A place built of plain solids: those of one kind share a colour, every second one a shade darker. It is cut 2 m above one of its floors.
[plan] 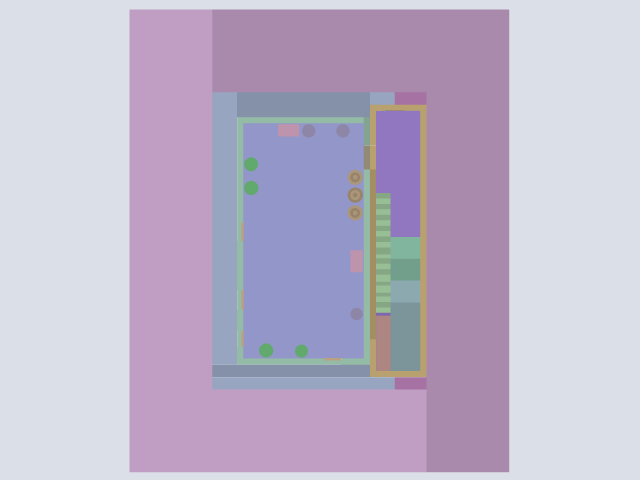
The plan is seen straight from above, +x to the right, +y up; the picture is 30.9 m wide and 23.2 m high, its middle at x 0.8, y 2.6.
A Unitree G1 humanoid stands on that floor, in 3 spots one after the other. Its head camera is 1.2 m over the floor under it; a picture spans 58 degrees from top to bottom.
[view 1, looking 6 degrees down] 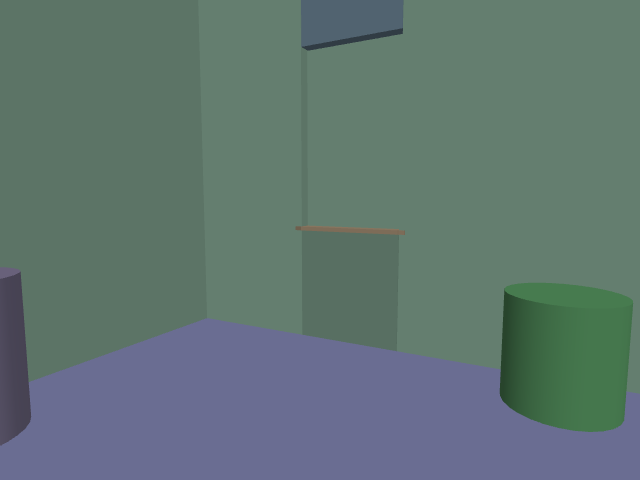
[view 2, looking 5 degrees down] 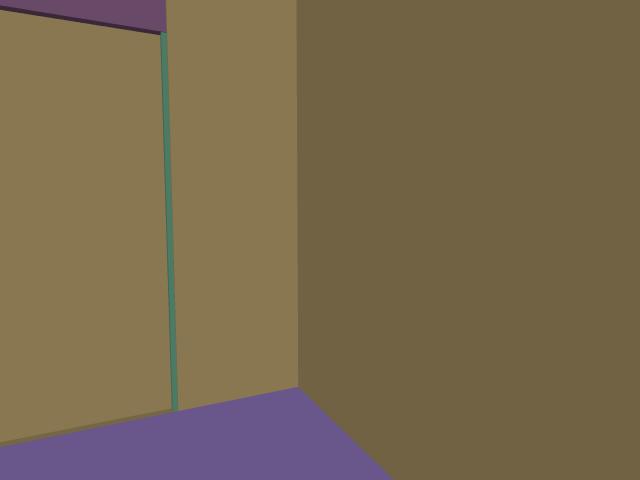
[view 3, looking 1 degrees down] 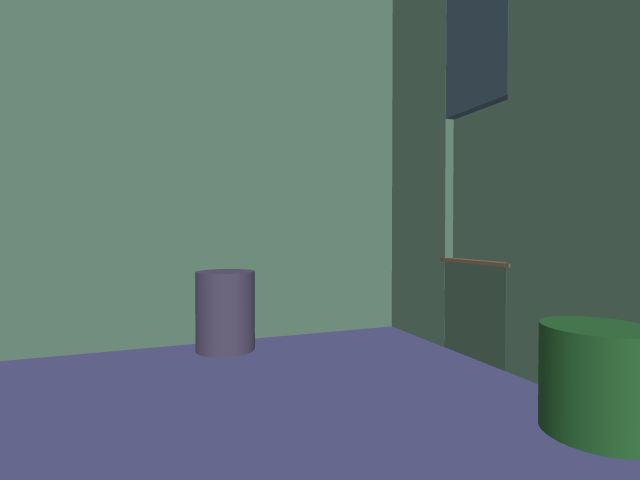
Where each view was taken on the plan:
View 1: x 0.00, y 0.00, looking -62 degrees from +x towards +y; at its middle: wall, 3.56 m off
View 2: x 4.58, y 6.33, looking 64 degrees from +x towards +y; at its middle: wall_yard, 2.45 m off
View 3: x -1.91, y -0.29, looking -21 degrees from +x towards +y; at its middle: wall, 5.16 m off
